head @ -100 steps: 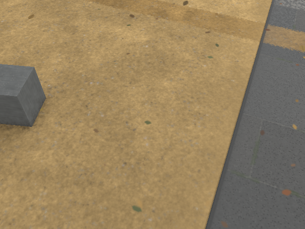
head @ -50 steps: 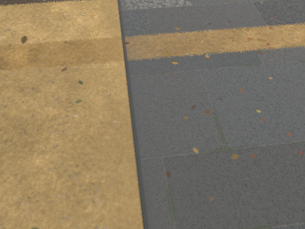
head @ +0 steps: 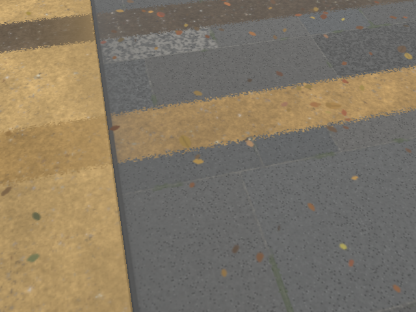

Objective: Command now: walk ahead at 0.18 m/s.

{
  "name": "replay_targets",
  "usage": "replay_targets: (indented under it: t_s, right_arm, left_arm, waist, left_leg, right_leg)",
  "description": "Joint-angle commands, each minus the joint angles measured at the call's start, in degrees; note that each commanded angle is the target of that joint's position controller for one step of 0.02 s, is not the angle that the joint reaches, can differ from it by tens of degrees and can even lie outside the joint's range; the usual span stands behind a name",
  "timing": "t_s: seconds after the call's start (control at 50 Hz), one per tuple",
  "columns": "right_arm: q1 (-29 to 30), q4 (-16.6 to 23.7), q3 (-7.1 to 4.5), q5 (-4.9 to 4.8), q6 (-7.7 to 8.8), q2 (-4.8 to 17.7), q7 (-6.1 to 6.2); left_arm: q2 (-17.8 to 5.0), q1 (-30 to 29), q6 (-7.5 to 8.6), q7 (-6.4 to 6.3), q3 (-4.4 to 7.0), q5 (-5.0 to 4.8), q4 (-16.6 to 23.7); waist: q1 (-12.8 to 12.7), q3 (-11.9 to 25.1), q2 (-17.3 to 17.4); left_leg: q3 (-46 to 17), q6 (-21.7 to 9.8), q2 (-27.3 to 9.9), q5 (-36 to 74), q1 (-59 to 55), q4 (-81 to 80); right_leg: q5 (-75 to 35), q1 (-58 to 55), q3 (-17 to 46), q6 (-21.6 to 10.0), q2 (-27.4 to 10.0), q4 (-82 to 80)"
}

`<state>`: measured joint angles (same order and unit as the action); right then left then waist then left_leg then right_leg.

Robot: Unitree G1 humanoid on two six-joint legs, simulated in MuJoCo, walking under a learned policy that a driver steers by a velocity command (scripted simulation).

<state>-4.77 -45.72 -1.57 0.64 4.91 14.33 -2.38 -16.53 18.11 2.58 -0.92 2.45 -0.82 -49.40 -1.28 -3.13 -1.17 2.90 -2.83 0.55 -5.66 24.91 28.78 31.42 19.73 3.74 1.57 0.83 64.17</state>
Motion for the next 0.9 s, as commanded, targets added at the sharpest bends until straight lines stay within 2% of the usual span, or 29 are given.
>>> replay_targets:
  t_s: [0.02, 0.06, 0.1, 0.14, 0.18, 0.22, 0.24, 0.26, 0.28, 0.3, 0.32, 0.34, 0.4, 0.42, 0.46, 0.5, 0.52, 0.54, 0.56, 0.58, 0.6, 0.64, 0.66, 0.7, 0.76, 0.8, 0.84, 0.88, 0.9]
  right_arm:
    - [-0.7, 1.3, -1.05, 0.62, -0.19, 5.2, 0.24]
    - [1.1, 0.7, -1.19, 1.40, -0.12, 5.6, 0.35]
    - [1.0, -0.4, -1.42, 1.18, -0.25, 6.4, 0.85]
    - [0.3, -1.4, -1.57, 0.73, -0.91, 7.1, 1.35]
    - [0.6, -2.0, -1.43, 0.46, -1.75, 7.2, 1.71]
    - [1.4, -2.4, -0.86, -0.05, -2.39, 6.0, 1.94]
    - [-0.1, -3.2, -0.36, -0.13, -2.52, 4.6, 1.97]
    - [-1.7, -3.9, -0.01, 0.17, -2.53, 3.8, 1.96]
    - [-4.5, -4.1, -0.58, 0.15, -2.66, 4.8, 2.05]
    - [-2.9, -4.3, -0.87, 0.02, -2.99, 6.0, 2.49]
    - [-2.4, -4.0, -1.21, -0.56, -3.17, 6.6, 2.85]
    - [-2.7, -4.2, -1.24, -1.08, -3.15, 5.9, 3.12]
    - [-1.7, -4.0, -1.29, -0.95, -1.59, 3.6, 2.70]
    - [-2.0, -4.0, -1.35, -1.13, -0.91, 3.3, 2.31]
    - [-3.8, -4.5, -1.44, -1.88, 0.21, 3.2, 1.64]
    - [-9.0, -7.3, -2.23, -1.78, 0.44, 4.4, 1.55]
    - [-12.9, -8.7, -3.17, -1.58, 0.32, 7.3, 1.72]
    - [-18.5, -10.2, -4.42, -1.91, 0.04, 11.5, 1.77]
    - [-22.0, -10.6, -4.58, -1.50, 0.26, 12.7, 1.51]
    - [-20.2, -10.1, -3.50, -0.92, 0.80, 9.7, 1.61]
    - [-18.3, -9.2, -3.07, -0.86, 1.20, 8.1, 1.62]
    - [-15.7, -8.3, -2.42, -1.00, 1.11, 6.9, 1.49]
    - [-16.0, -8.5, -2.00, -0.87, 0.67, 5.9, 1.56]
    - [-17.2, -8.9, -2.01, -0.93, -0.10, 6.5, 2.15]
    - [-17.5, -9.0, -2.51, -0.97, -0.47, 9.4, 2.99]
    - [-19.7, -9.9, -2.73, -1.53, -0.44, 10.0, 3.00]
    - [-20.0, -10.4, -2.95, -2.19, -0.44, 10.0, 3.07]
    - [-18.8, -10.3, -3.42, -2.39, -0.62, 10.6, 3.17]
    - [-17.7, -10.0, -3.59, -2.35, -0.74, 10.9, 3.15]
  left_arm:
    - [-4.7, 3.9, -1.88, -1.20, 1.60, 0.64, 2.3]
    - [-2.1, 5.6, -3.02, -1.80, 1.05, 0.81, 1.7]
    - [-1.6, 4.0, -3.30, -2.17, 0.77, 1.12, 1.9]
    - [-2.7, 2.0, -3.72, -2.15, 1.09, 1.05, 1.9]
    - [-3.0, 0.1, -4.03, -2.05, 1.34, 1.04, 1.9]
    - [-2.4, -0.6, -3.80, -1.94, 1.33, 1.59, 1.5]
    - [-2.6, -1.1, -3.62, -1.96, 1.33, 2.07, 1.6]
    - [-3.9, -1.3, -3.32, -2.10, 1.43, 2.28, 2.0]
    - [-7.8, -1.7, -3.23, -2.24, 2.47, 1.35, 1.0]
    - [-6.5, -1.0, -2.91, -1.96, 2.63, 0.95, 0.3]
    - [-5.3, -0.7, -2.39, -1.86, 2.41, 1.09, 0.1]
    - [-5.4, -1.2, -1.80, -1.74, 2.48, 1.14, 0.0]
    - [-6.9, 1.4, 0.09, -1.39, 3.23, 0.15, -1.0]
    - [-7.6, 1.5, 0.48, -1.38, 3.47, -0.22, -1.2]
    - [-6.7, -1.7, 0.93, -1.16, 3.23, -0.66, -0.5]
    - [-5.9, -4.9, 0.81, -0.81, 3.06, -0.64, 0.3]
    - [-3.5, -6.5, 1.10, -0.73, 2.46, -0.60, 1.2]
    - [-0.5, -7.7, 1.99, -0.85, 1.78, -0.36, 2.8]
    - [-2.4, -9.7, 2.99, -0.92, 2.01, -0.56, 4.4]
    - [-4.1, -8.6, 3.61, -0.57, 2.60, -1.26, 3.8]
    - [-3.8, -7.2, 4.01, -0.06, 2.46, -1.45, 3.0]
    - [-3.4, -8.7, 4.19, 0.55, 2.61, -0.71, 2.8]
    - [-2.6, -9.5, 4.03, 0.89, 2.54, -0.49, 3.0]
    - [-0.4, -12.0, 3.61, 1.44, 1.88, -0.17, 3.7]
    - [1.9, -17.9, 3.32, 2.04, 0.64, -0.33, 5.5]
    - [0.9, -20.9, 3.24, 2.38, 0.61, -0.62, 6.6]
    - [-0.7, -22.0, 3.34, 2.67, 0.85, -0.90, 7.5]
    - [-3.1, -20.3, 3.66, 2.72, 1.62, -0.80, 7.5]
    - [-4.5, -17.3, 3.80, 2.55, 2.31, -0.62, 6.8]
  waist:
    - [-0.8, 9.2, 5.8]
    - [-2.0, 9.1, 8.0]
    - [-1.5, 10.2, 8.3]
    - [-0.3, 10.6, 7.9]
    - [0.1, 8.4, 7.6]
    - [-0.7, 5.5, 6.8]
    - [-0.7, 4.2, 5.6]
    - [0.0, 3.3, 3.7]
    - [3.2, 2.2, -1.6]
    - [1.6, 1.3, -2.7]
    - [1.3, 0.6, -3.9]
    - [1.6, 0.1, -6.0]
    - [0.3, -0.5, -10.8]
    - [0.5, -0.8, -11.5]
    - [2.4, -1.0, -10.3]
    - [5.1, 1.2, -7.3]
    - [6.2, 2.0, -1.2]
    - [7.1, 2.5, 11.9]
    - [9.2, 1.1, 16.2]
    - [7.0, 0.2, 10.5]
    - [5.5, 0.8, 8.1]
    - [4.2, -0.1, 5.2]
    - [4.0, 0.1, 5.4]
    - [4.3, -0.1, 6.0]
    - [5.3, -1.1, 6.3]
    - [6.1, -2.0, 6.8]
    - [5.2, -3.0, 7.3]
    - [2.8, -2.3, 7.2]
    - [0.6, -0.5, 7.2]
  left_leg:
    - [-13.5, -10.8, -14.7, 25.3, -10.9, -11.2]
    - [-9.8, -11.1, -12.9, 24.8, -5.9, -13.1]
    - [-8.6, -11.1, -12.7, 21.4, -6.0, -13.6]
    - [-9.4, -10.6, -12.9, 9.5, -6.3, -14.8]
    - [-10.6, -9.5, -12.4, -6.3, -4.6, -16.1]
    - [-10.8, -6.8, -10.6, -18.1, -2.1, -15.8]
    - [-10.6, -4.6, -9.2, -21.8, -1.6, -15.1]
    - [-10.0, -2.2, -7.4, -23.0, -1.2, -13.1]
    - [-6.3, -0.6, -3.2, -23.5, -2.0, -11.9]
    - [-3.6, 0.2, -1.5, -24.0, -5.3, -8.6]
    - [-2.9, -0.1, -1.0, -25.9, -6.4, -5.5]
    - [-2.0, -0.4, -0.7, -26.7, -6.5, -2.6]
    - [1.3, -0.8, 2.0, -18.3, -0.6, 8.3]
    - [0.1, -1.7, 0.7, -16.8, 0.6, 10.4]
    - [-0.5, -3.5, -0.4, -17.1, -2.8, 4.9]
    - [-0.9, -3.7, -0.1, -10.9, -16.1, -2.2]
    - [-8.0, -5.1, -4.7, -14.3, -21.3, -6.0]
    - [-23.5, -9.4, -13.1, -20.8, -29.1, -13.7]
    - [-38.6, -15.3, -22.1, -19.3, -33.5, -18.4]
    - [-37.4, -15.6, -22.7, -15.9, -34.4, -17.1]
    - [-32.8, -13.9, -20.6, -13.8, -35.0, -16.6]
    - [-24.6, -10.9, -18.2, -4.4, -32.8, -17.9]
    - [-20.4, -9.8, -16.4, 0.8, -30.9, -18.7]
    - [-14.2, -9.2, -13.7, 6.5, -27.8, -19.8]
    - [-8.7, -8.2, -11.5, 6.5, -21.4, -20.9]
    - [-9.4, -8.3, -12.1, 4.7, -19.1, -21.1]
    - [-11.0, -7.8, -13.9, 4.4, -20.0, -20.5]
    - [-12.1, -6.7, -15.3, 7.3, -21.8, -17.8]
    - [-11.6, -5.7, -14.8, 13.1, -21.8, -13.9]
  right_leg:
    - [-4.6, 4.4, 0.9, 1.1, -5.8, -2.5]
    - [-6.7, -1.5, -0.6, 1.8, -5.3, -10.0]
    - [-10.0, -4.0, -0.8, 1.7, -5.4, -17.1]
    - [-14.4, -5.8, -1.1, 1.4, -5.3, -21.6]
    - [-16.6, -7.3, -1.7, 0.8, -4.9, -25.9]
    - [-20.2, -10.8, -2.9, -0.3, -4.0, -33.5]
    - [-22.2, -11.9, -2.0, -1.1, -4.7, -37.4]
    - [-24.7, -12.5, 1.1, -2.2, -7.6, -40.1]
    - [-14.4, -8.3, 0.8, -3.8, -6.9, -39.1]
    - [-2.0, -2.5, 0.4, -4.4, -5.3, -41.0]
    - [3.8, 0.3, 1.4, -4.9, -5.6, -43.4]
    - [6.3, 1.7, 3.1, -5.4, -6.5, -45.4]
    - [8.7, -4.2, 14.4, -9.9, -13.5, -51.4]
    - [7.5, -5.2, 18.0, -11.8, -16.4, -52.2]
    - [1.9, -4.6, 16.4, -11.5, -16.1, -50.9]
    - [-5.6, 0.6, 9.7, -8.4, -11.4, -46.1]
    - [-9.6, 5.5, 3.6, -5.8, -7.3, -37.7]
    - [-10.5, 15.2, -5.2, -2.2, -0.8, -22.4]
    - [-1.3, 26.0, -3.1, -1.8, -0.3, -9.6]
    - [-1.6, 30.4, 0.5, -3.0, -3.5, -0.8]
    - [-6.2, 32.2, 1.1, -4.3, -5.3, 1.7]
    - [-13.5, 32.1, 0.2, -5.0, -8.1, -1.2]
    - [-15.7, 29.4, -0.7, -4.6, -8.5, -4.2]
    - [-19.8, 25.4, -3.3, -2.8, -7.4, -11.9]
    - [-27.6, 16.9, -5.8, -1.4, -4.9, -25.3]
    - [-30.2, 12.5, -6.1, -1.1, -3.4, -29.6]
    - [-31.3, 10.8, -4.2, -1.9, -3.4, -32.6]
    - [-30.3, 7.1, -3.2, -3.1, -3.1, -34.8]
    - [-29.0, 2.0, -3.7, -3.9, -2.2, -35.5]
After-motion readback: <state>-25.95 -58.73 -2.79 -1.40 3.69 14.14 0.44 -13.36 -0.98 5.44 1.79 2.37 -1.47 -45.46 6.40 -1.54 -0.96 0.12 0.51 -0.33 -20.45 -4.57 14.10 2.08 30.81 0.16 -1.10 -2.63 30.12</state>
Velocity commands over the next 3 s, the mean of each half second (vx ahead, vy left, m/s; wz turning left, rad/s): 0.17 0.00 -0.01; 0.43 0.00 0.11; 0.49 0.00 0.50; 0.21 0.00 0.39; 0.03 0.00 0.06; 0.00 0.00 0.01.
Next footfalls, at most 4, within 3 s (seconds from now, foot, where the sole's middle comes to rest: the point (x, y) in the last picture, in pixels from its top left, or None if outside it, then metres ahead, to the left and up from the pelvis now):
0.26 right None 0.12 -0.15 -0.77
0.94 right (267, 309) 0.46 -0.16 -0.77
1.50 left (153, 236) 0.69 0.21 -0.77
1.96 right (196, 183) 0.91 0.07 -0.77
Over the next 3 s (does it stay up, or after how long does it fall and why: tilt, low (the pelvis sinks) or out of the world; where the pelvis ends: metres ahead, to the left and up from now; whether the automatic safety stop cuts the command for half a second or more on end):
stays up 0.76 0.13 0.01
